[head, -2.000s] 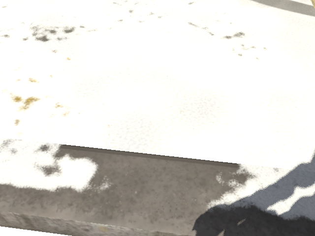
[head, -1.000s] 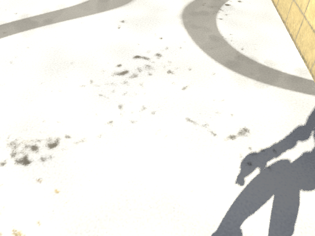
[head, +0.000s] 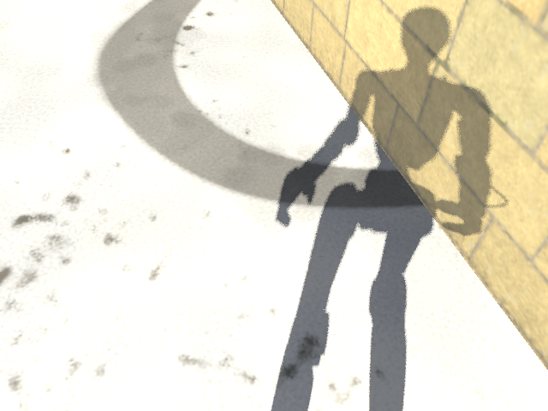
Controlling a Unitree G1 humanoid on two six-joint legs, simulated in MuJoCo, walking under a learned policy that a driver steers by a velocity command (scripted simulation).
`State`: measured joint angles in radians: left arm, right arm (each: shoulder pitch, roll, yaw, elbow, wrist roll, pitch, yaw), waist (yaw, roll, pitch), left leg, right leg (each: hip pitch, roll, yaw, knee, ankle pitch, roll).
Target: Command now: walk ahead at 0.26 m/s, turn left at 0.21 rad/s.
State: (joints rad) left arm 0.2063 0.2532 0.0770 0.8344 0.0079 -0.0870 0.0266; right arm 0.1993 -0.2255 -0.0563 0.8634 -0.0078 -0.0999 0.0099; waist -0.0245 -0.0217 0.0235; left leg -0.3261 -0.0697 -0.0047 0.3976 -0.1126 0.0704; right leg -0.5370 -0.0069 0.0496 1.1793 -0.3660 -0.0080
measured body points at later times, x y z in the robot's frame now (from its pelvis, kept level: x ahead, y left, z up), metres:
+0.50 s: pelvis +0.10 -0.03 +0.00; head +0.13 -0.03 +0.45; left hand +0.18 +0.27 -0.09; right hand +0.31 -0.27 -0.11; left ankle +0.06 +0.11 -0.65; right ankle +0.18 -0.13 -0.74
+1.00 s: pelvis +0.07 +0.02 +0.00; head +0.08 +0.06 +0.45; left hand +0.05 +0.35 -0.11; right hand +0.35 -0.12 -0.07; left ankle +0.05 +0.11 -0.74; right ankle +0.17 -0.11 -0.68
